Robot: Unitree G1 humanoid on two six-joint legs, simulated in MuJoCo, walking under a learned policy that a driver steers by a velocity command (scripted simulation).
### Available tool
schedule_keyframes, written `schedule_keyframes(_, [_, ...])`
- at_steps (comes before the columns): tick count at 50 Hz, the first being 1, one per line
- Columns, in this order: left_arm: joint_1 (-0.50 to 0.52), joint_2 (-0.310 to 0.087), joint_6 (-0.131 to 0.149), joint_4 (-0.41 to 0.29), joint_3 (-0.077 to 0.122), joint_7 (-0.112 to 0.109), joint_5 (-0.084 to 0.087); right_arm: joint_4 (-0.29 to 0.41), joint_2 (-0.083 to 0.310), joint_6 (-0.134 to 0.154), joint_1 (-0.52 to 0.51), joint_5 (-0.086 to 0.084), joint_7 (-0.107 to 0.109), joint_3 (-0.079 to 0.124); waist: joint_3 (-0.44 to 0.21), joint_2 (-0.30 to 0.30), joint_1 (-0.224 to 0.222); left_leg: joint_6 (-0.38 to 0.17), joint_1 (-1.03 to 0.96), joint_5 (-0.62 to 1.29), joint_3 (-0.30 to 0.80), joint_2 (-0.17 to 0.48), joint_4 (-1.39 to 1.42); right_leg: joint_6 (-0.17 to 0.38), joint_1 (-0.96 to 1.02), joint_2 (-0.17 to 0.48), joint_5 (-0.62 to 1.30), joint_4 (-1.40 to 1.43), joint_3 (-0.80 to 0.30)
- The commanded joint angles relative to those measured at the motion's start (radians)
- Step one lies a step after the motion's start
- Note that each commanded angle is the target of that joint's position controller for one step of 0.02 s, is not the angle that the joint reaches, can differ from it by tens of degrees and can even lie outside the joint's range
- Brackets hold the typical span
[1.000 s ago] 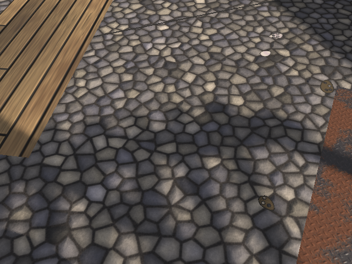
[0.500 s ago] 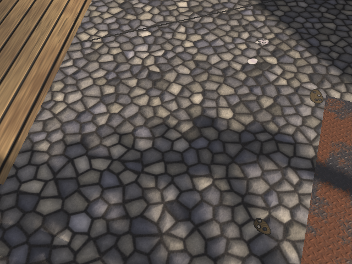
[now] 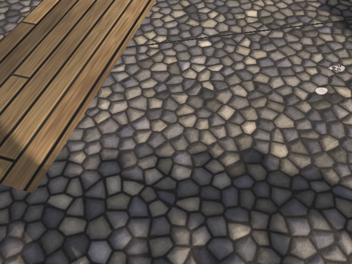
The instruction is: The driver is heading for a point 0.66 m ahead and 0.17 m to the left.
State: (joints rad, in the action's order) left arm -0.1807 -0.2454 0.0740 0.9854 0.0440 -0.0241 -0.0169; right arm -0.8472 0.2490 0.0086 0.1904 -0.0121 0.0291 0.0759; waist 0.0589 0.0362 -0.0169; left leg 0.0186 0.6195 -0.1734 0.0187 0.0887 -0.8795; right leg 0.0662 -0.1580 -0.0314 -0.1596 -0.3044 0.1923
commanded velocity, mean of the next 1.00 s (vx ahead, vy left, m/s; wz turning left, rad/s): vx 0.26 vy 0.00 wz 0.46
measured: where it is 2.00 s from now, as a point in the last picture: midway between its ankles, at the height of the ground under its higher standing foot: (119, 215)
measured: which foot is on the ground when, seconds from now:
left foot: up 0.00-0.16, down 0.18-0.62, up 0.64-1.00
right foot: down 0.00-0.18, up 0.20-0.60, down 0.62-1.00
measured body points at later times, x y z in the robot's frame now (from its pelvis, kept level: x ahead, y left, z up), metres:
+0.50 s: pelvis +0.09 +0.04 +0.00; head +0.12 +0.06 +0.45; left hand +0.17 +0.34 -0.12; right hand +0.29 -0.21 -0.09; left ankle +0.09 +0.13 -0.74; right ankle +0.17 -0.11 -0.71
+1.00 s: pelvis +0.26 +0.10 -0.01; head +0.30 +0.10 +0.44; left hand +0.08 +0.31 -0.14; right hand +0.57 +0.02 -0.09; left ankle +0.33 +0.29 -0.72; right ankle +0.18 -0.09 -0.74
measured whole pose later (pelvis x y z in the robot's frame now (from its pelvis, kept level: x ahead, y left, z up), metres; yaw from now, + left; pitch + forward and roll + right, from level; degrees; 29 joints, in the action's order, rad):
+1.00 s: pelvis +0.26 +0.10 -0.01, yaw +27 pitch +3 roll +0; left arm -0.44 -0.26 0.07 0.95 0.05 0.01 0.03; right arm -0.58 0.25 0.06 0.08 -0.03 -0.04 0.04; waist 0.01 0.04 -0.13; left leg -0.03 0.60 -0.10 -0.01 0.05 -0.61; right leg -0.03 0.06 0.04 -0.36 -0.24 0.06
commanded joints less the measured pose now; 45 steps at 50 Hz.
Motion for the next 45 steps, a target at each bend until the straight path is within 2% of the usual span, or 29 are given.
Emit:
schedule_keyframes(1, [0.063,-0.183,-0.013,-0.075,0.039,-0.024,0.014,0.070,0.049,-0.007,0.024,0.000,-0.019,0.011,-0.086,-0.095,0.017,0.001,-0.126,0.040,-0.021,0.012,0.094,0.169,-0.003,0.312,0.391,0.083,-0.090])
schedule_keyframes(4, [0.038,-0.204,-0.044,-0.077,0.050,-0.026,0.029,0.121,0.067,-0.015,-0.028,0.000,-0.037,0.020,-0.076,-0.100,0.001,-0.021,-0.106,-0.062,-0.050,-0.008,0.162,0.151,0.080,0.350,0.371,0.009,-0.101])
schedule_keyframes(6, [0.040,-0.212,-0.061,-0.089,0.056,-0.028,0.038,0.148,0.071,-0.015,-0.035,-0.005,-0.050,0.024,-0.079,-0.112,0.008,-0.047,-0.123,-0.097,-0.074,-0.029,0.241,0.120,0.120,0.363,0.400,-0.066,-0.102])
schedule_keyframes(7, [0.050,-0.208,-0.068,-0.096,0.057,-0.031,0.045,0.150,0.073,-0.012,-0.012,-0.006,-0.055,0.028,-0.090,-0.107,0.029,-0.067,-0.180,-0.041,-0.095,-0.051,0.329,0.088,0.119,0.346,0.417,-0.134,-0.079])
schedule_keyframes(8, [0.016,-0.192,-0.072,-0.090,0.056,-0.029,0.045,0.144,0.108,-0.007,0.039,-0.001,-0.051,0.043,-0.126,-0.064,0.052,-0.099,-0.302,0.100,-0.081,-0.077,0.432,0.034,0.086,0.293,0.416,-0.263,-0.039])
schedule_keyframes(9, [-0.003,-0.161,-0.068,-0.109,0.047,-0.024,0.017,0.140,0.226,-0.004,0.119,0.005,-0.031,0.081,-0.191,0.105,0.064,-0.167,-0.509,0.500,0.119,0.043,0.464,-0.047,-0.085,0.199,0.229,-0.519,0.015])
schedule_keyframes(10, [0.026,-0.091,-0.057,-0.166,0.023,-0.012,-0.019,0.156,0.324,-0.004,0.142,0.029,-0.018,0.096,-0.233,0.310,0.032,-0.389,-0.715,0.843,0.494,0.285,0.452,-0.129,-0.444,0.010,-0.494,-0.820,-0.013])
schedule_keyframes(11, [0.071,-0.124,-0.047,-0.165,0.030,0.002,-0.004,0.162,0.239,0.009,0.168,0.034,-0.027,0.070,-0.348,0.157,0.079,-0.430,-0.727,0.768,0.520,0.299,0.473,-0.114,-0.476,0.012,-0.553,-0.955,-0.232])
schedule_keyframes(12, [0.098,-0.149,-0.045,-0.175,0.037,0.008,0.030,0.178,0.218,0.020,0.101,0.026,-0.027,0.064,-0.286,0.098,0.059,-0.381,-0.683,0.695,0.414,0.250,0.485,-0.098,-0.516,0.035,-0.471,-0.977,-0.256])
schedule_keyframes(13, [0.095,-0.147,-0.048,-0.162,0.040,0.001,0.035,0.192,0.201,0.023,0.032,0.009,-0.022,0.061,-0.234,0.031,0.031,-0.316,-0.626,0.577,0.336,0.190,0.492,-0.095,-0.528,0.059,-0.383,-0.930,-0.260])
schedule_keyframes(14, [0.106,-0.161,-0.053,-0.158,0.046,-0.009,0.022,0.204,0.180,0.017,-0.012,-0.005,-0.016,0.054,-0.202,0.011,0.019,-0.280,-0.572,0.498,0.306,0.162,0.507,-0.100,-0.520,0.074,-0.323,-0.872,-0.264])
schedule_keyframes(15, [0.102,-0.163,-0.059,-0.159,0.050,-0.012,0.016,0.211,0.176,0.011,-0.029,-0.002,-0.010,0.049,-0.195,0.027,0.000,-0.270,-0.505,0.484,0.278,0.135,0.518,-0.105,-0.459,0.068,-0.283,-0.842,-0.257])
schedule_keyframes(16, [0.082,-0.153,-0.060,-0.157,0.049,-0.009,0.016,0.212,0.177,0.007,-0.019,0.002,-0.008,0.049,-0.210,0.040,-0.009,-0.266,-0.479,0.383,0.269,0.111,0.538,-0.108,-0.422,0.057,-0.242,-0.792,-0.248])
schedule_keyframes(19, [0.125,-0.125,-0.051,-0.170,0.041,0.001,0.026,0.214,0.184,0.011,0.017,-0.008,0.003,0.053,-0.182,0.084,0.022,-0.268,-0.462,-0.121,0.325,0.082,0.626,-0.113,-0.408,0.041,-0.171,-0.574,-0.246])
schedule_keyframes(20, [0.148,-0.122,-0.045,-0.179,0.039,0.005,0.027,0.216,0.191,0.013,0.017,-0.008,0.007,0.054,-0.159,0.103,0.029,-0.267,-0.446,-0.217,0.349,0.082,0.646,-0.113,-0.399,0.036,-0.161,-0.509,-0.251])
schedule_keyframes(23, [0.175,-0.130,-0.016,-0.191,0.040,0.018,0.029,0.219,0.212,0.020,0.028,0.000,0.009,0.059,-0.133,0.118,0.044,-0.260,-0.416,-0.278,0.387,0.081,0.654,-0.107,-0.347,0.023,-0.147,-0.378,-0.253])
schedule_keyframes(26, [0.163,-0.139,0.013,-0.195,0.045,0.031,0.038,0.226,0.211,0.019,0.034,-0.002,0.002,0.057,-0.128,0.123,0.042,-0.251,-0.377,-0.317,0.424,0.071,0.636,-0.087,-0.263,0.008,-0.153,-0.298,-0.244])
schedule_keyframes(27, [0.147,-0.140,0.021,-0.193,0.047,0.034,0.041,0.229,0.206,0.017,0.031,-0.003,0.001,0.054,-0.124,0.123,0.033,-0.245,-0.358,-0.332,0.437,0.064,0.626,-0.078,-0.222,0.005,-0.148,-0.261,-0.241])
schedule_keyframes(29, [0.069,-0.138,0.035,-0.170,0.053,0.035,0.044,0.242,0.183,0.010,0.002,-0.005,0.001,0.044,-0.118,0.103,-0.022,-0.208,-0.280,-0.373,0.436,0.020,0.572,-0.057,-0.067,0.009,-0.067,-0.126,-0.223])
schedule_keyframes(30, [-0.006,-0.158,0.038,-0.149,0.064,0.030,0.041,0.252,0.151,0.010,-0.015,-0.004,0.000,0.033,-0.127,0.075,-0.057,-0.171,-0.185,-0.393,0.409,-0.022,0.495,-0.039,0.067,0.057,-0.060,-0.087,-0.247])
schedule_keyframes(31, [-0.136,-0.214,0.038,-0.124,0.079,0.021,0.026,0.268,0.076,0.013,-0.031,-0.003,-0.001,0.010,-0.169,-0.047,-0.098,-0.110,-0.025,-0.443,0.298,-0.101,0.244,0.015,0.239,0.236,-0.192,-0.026,-0.421])
schedule_keyframes(32, [-0.184,-0.295,0.033,-0.116,0.091,0.022,-0.001,0.314,0.047,0.024,-0.021,-0.019,-0.005,0.002,-0.129,-0.242,-0.072,-0.087,0.213,-0.452,0.150,-0.206,0.013,0.122,0.297,0.421,-0.463,0.098,-0.768])
schedule_keyframes(33, [-0.130,-0.272,0.040,-0.129,0.089,0.026,-0.002,0.326,0.126,0.038,-0.032,-0.019,-0.007,0.014,-0.044,-0.240,-0.049,-0.077,0.306,-0.382,0.162,-0.108,-0.130,0.181,0.222,0.472,-0.588,0.127,-0.858])
schedule_keyframes(34, [-0.083,-0.199,0.041,-0.150,0.071,0.023,0.016,0.304,0.161,0.040,-0.013,-0.014,-0.012,0.024,-0.005,-0.204,-0.037,-0.068,0.324,-0.298,0.166,-0.085,-0.180,0.160,0.199,0.416,-0.562,0.128,-0.767])
schedule_keyframes(35, [-0.063,-0.161,0.040,-0.155,0.059,0.022,0.023,0.276,0.155,0.041,0.019,-0.006,-0.015,0.026,-0.003,-0.182,-0.023,-0.058,0.305,-0.229,0.157,-0.076,-0.200,0.125,0.188,0.359,-0.474,0.128,-0.671])
schedule_keyframes(36, [-0.059,-0.151,0.037,-0.154,0.053,0.022,0.021,0.269,0.142,0.046,0.022,-0.001,-0.019,0.024,0.000,-0.169,-0.018,-0.052,0.286,-0.168,0.151,-0.065,-0.198,0.106,0.169,0.328,-0.381,0.137,-0.598])
schedule_keyframes(39, [-0.107,-0.153,0.040,-0.132,0.048,0.023,0.013,0.284,0.096,0.060,-0.024,-0.001,-0.030,0.009,0.003,-0.137,-0.033,-0.031,0.235,-0.017,0.101,-0.052,-0.168,0.107,0.122,0.276,-0.093,0.162,-0.423])
schedule_keyframes(42, [-0.133,-0.164,0.033,-0.120,0.045,0.023,0.025,0.318,0.065,0.064,-0.094,0.002,-0.038,-0.009,0.003,-0.139,-0.050,-0.012,0.168,0.085,0.019,-0.022,-0.005,0.107,0.098,0.245,0.069,0.167,-0.314])
schedule_keyframes(45, [-0.184,-0.188,0.024,-0.108,0.044,0.024,0.035,0.349,0.038,0.070,-0.184,-0.008,-0.055,-0.023,0.020,-0.150,-0.088,-0.011,0.063,0.137,-0.037,-0.031,0.172,0.099,0.075,0.239,0.117,0.160,-0.258])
